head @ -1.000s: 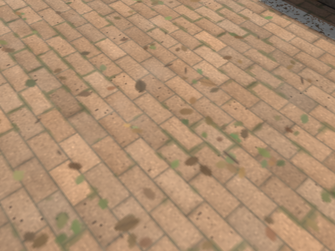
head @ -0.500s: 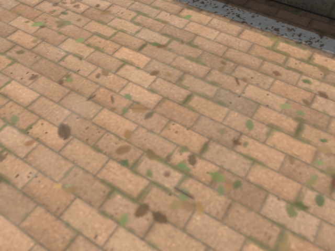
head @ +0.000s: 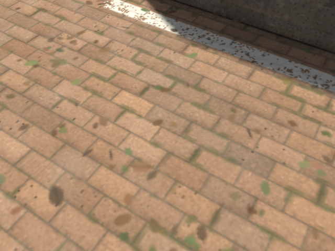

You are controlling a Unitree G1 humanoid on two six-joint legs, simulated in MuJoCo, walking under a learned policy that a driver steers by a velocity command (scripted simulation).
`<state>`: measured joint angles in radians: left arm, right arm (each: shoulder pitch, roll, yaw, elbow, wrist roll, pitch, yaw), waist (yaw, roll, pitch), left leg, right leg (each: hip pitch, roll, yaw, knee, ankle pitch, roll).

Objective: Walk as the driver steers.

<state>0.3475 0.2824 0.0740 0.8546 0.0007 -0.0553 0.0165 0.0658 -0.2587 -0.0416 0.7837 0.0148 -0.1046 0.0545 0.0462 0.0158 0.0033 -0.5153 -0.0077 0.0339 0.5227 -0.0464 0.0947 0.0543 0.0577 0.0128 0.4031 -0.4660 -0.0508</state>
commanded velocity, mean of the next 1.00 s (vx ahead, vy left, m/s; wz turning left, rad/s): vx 0.50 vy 0.00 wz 0.53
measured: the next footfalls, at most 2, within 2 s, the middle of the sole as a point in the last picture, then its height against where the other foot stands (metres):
right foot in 0.50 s outside the picture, level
left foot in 1.02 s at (106, 216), level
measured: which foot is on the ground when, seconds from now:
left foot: down 0.00-0.50, up 0.52-1.00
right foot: down 0.00-0.02, up 0.04-0.48, down 0.50-1.00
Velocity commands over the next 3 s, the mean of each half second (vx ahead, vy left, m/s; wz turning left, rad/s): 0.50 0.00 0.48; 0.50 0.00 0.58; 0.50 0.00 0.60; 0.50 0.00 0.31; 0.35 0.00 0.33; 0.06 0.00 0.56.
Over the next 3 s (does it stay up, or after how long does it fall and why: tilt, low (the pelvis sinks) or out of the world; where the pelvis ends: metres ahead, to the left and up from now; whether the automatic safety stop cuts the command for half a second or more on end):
stays up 0.96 0.77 0.02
